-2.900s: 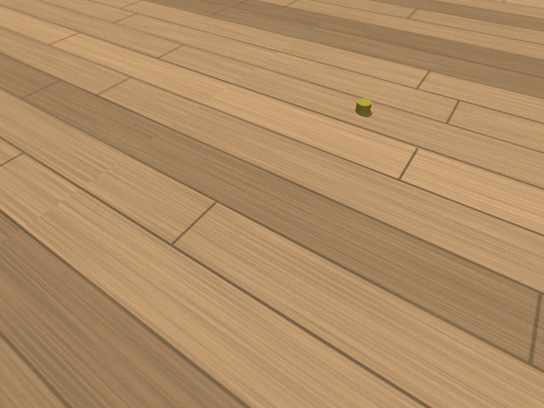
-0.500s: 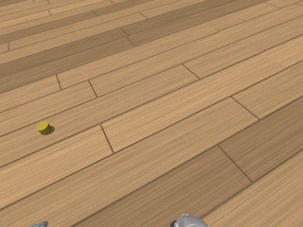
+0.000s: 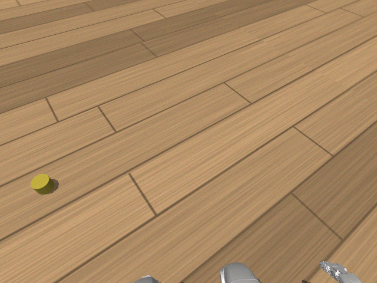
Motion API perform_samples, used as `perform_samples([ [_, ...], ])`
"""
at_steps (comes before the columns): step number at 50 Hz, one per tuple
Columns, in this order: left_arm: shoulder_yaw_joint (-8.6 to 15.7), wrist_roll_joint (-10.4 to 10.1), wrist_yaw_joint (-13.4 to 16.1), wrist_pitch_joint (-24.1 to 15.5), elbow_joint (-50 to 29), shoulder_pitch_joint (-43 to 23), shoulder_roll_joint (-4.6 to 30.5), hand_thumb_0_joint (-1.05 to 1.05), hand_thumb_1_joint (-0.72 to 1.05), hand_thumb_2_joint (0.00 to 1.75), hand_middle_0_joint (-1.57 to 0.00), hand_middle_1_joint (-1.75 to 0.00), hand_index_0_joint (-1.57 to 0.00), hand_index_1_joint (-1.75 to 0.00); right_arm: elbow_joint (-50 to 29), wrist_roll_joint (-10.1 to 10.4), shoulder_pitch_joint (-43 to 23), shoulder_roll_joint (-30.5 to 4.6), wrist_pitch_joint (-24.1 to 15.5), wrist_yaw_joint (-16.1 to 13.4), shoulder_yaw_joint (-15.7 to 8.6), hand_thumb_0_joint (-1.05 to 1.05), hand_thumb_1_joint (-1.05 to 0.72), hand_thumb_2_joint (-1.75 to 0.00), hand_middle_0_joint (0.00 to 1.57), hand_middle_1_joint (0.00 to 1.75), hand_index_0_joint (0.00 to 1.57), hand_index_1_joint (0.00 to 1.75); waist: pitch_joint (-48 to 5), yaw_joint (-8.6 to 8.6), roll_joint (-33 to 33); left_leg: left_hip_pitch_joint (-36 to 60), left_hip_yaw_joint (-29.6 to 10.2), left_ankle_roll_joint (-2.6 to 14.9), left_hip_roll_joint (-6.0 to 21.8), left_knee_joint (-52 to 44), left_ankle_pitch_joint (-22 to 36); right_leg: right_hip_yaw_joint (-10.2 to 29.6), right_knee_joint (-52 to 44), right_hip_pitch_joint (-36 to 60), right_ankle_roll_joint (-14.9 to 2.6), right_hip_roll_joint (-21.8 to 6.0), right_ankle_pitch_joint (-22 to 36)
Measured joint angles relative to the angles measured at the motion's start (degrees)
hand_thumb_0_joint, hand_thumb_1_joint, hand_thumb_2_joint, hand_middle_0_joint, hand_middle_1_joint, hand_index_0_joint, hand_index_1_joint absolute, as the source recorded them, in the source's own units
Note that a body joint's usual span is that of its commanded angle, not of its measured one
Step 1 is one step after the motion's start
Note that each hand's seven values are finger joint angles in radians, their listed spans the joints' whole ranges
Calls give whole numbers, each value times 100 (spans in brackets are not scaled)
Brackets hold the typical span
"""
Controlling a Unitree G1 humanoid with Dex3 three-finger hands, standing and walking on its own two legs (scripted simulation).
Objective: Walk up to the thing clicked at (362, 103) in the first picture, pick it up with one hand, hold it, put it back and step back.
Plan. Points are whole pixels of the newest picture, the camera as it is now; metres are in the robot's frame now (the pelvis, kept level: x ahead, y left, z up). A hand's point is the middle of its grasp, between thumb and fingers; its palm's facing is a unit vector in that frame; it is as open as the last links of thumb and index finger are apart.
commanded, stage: walk up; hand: left
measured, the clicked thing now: (42, 184) +0.76 +0.79 -0.70
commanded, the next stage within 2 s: none
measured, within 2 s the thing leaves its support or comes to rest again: neither
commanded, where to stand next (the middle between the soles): +0.31 +0.82 m, yaw -35 degrees
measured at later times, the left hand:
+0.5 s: hand out of the picture +0.25 +0.49 -0.09, palm faces -0.15 -0.78 -0.61, open 7.4 cm
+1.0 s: hand out of the picture +0.37 +0.66 -0.12, palm faces -0.37 -0.75 -0.55, open 7.4 cm
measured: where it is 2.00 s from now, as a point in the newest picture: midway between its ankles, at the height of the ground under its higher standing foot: outside the picture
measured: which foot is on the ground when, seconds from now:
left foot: down 0.00-0.24, up 0.26-0.58, down 0.60-0.96, up 0.98-1.00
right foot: up 0.00-0.20, down 0.22-0.62, up 0.64-0.94, down 0.96-1.00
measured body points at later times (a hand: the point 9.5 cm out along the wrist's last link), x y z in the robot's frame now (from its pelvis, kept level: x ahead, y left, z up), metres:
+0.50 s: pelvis +0.11 +0.20 +0.00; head +0.12 +0.14 +0.45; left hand +0.25 +0.53 -0.05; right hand +0.16 -0.14 -0.13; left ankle +0.18 +0.38 -0.65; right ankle +0.15 +0.01 -0.70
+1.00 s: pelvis +0.18 +0.43 +0.00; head +0.23 +0.37 +0.44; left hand +0.39 +0.70 -0.09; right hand +0.12 +0.11 -0.13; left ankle +0.20 +0.46 -0.68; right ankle +0.22 +0.32 -0.70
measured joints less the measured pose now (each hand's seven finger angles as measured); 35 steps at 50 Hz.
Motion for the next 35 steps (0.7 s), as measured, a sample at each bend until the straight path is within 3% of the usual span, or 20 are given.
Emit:
perform_samples([
  [3, -76, -122, -88, -87, -19, -71, -125, 1, 91, 90, -20, -30, -20, -30, 141, -21, 268, 63, 28, -91, 42, 1, -90, -89, 20, 30, 20, 30, 21, -185, 1, 486, 333, 219, -166, -662, 127, -519, -222, -275, 84, 117, 320],
  [8, -231, -196, -156, -127, -177, -179, -456, 0, 91, 90, -20, -30, -20, -30, 146, -88, 536, -103, 72, -198, -40, 1, -90, -90, 20, 30, 20, 30, 194, -480, 264, 1066, 788, 560, -504, -1165, 40, -987, -1823, -107, 182, 175, 664],
  [11, -258, -188, -144, -213, -358, -140, -554, 0, 90, 90, -20, -30, -20, -30, 107, -70, 577, -174, 211, -198, -68, 1, -90, -90, 20, 30, 20, 30, 219, -512, 419, 1136, 1040, 651, -600, -759, -333, -1126, -3153, 446, 89, 259, 1640],
  [12, -224, -158, -110, -249, -418, -127, -565, 0, 90, 90, -20, -30, -20, -30, 109, -46, 560, -178, 254, -199, -68, 1, -90, -90, 20, 30, 20, 30, 234, -443, 503, 1014, 1004, 585, -554, -297, -492, -1100, -3277, 582, -83, 341, 1469],
  [13, -195, -121, -60, -251, -475, -141, -592, 0, 90, 90, -20, -30, -20, -30, 136, -31, 486, -168, 305, -211, -60, 1, -90, -90, 20, 30, 20, 30, 297, -367, 643, 829, 759, 427, -508, 271, -613, -1083, -3124, 584, -124, 442, 1337],
  [16, -219, -91, 50, -141, -590, -205, -594, 0, 90, 90, -21, -30, -20, -30, 148, -52, 403, -52, 446, -215, 6, 1, -90, -90, 20, 30, 20, 29, 286, -222, 839, 84, -72, -32, -576, 1994, -801, -1074, -2841, 662, -114, 437, 1122],
  [19, -210, -62, 82, -137, -648, -159, -676, 0, 90, 90, -21, -30, -21, -30, 182, -39, 247, -83, 462, -148, 61, 1, -90, -90, 20, 30, 20, 29, 173, -63, 916, -430, -500, -19, -373, 2538, -480, -870, -2942, 814, 51, 289, 1127],
  [23, -179, 56, -29, -168, -693, 23, -691, 0, 90, 90, -21, -30, -21, -30, 38, -36, 26, -277, 405, -8, 1, 1, -90, -89, 20, 30, 20, 30, 95, 45, 943, -642, -889, 95, -36, 2127, -17, -458, -2917, 828, 311, 5, 1091],
  [27, -73, 180, -98, -148, -735, 127, -512, 0, 90, 90, -21, -30, -21, -30, -69, -42, -115, -466, 418, 87, -137, 1, -90, -90, 20, 30, 20, 30, 43, 147, 839, -447, -912, 155, 161, 1344, -159, -7, -2640, 558, 402, -272, 920],
  [30, 6, 220, -109, -139, -780, 125, -314, 0, 90, 90, -21, -30, -21, -30, -114, -38, -118, -640, 394, 87, -253, 1, -90, -90, 20, 30, 20, 30, 36, 214, 766, -103, -753, 185, 119, 690, -472, 305, -2373, 267, 428, -455, 781],
  [31, 37, 222, -99, -118, -762, 80, -211, 0, 90, 90, -21, -30, -21, -30, -98, -54, -132, -624, 359, 55, -298, 1, -90, -90, 20, 30, 20, 30, 101, 219, 609, -59, -606, -14, -13, 700, -684, 484, -2231, 169, 382, -589, 715],
  [32, 84, 210, -66, -78, -710, 32, -93, 0, 90, 90, -21, -30, -21, -30, -91, -95, -144, -541, 309, 15, -308, 1, -90, -90, 20, 30, 20, 29, 213, 233, 347, -10, -376, -77, -190, 800, -744, 772, -1987, 66, 239, -697, 626],
  [33, 130, 174, -8, -18, -632, 5, -38, 0, 90, 90, -21, -30, -21, -30, -119, -133, -100, -475, 244, -21, -275, 1, -90, -90, 20, 30, 20, 29, 253, 243, 226, -15, -222, -88, -241, 916, -792, 966, -1515, -100, 178, -550, 222],
  [35, 97, 97, 133, 83, -419, -86, -103, 0, 90, 90, -21, -30, -20, -30, -110, -106, 38, -390, 156, -95, -189, 1, -90, -90, 20, 30, 20, 29, 260, 124, 324, -28, -184, 29, -187, 965, -820, 771, -517, -360, 56, -30, -358],
])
